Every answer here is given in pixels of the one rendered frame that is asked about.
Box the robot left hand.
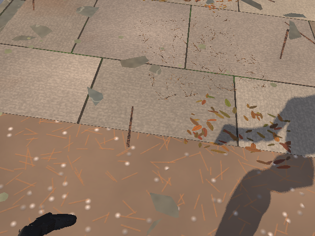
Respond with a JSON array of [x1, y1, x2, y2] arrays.
[[18, 212, 77, 236]]

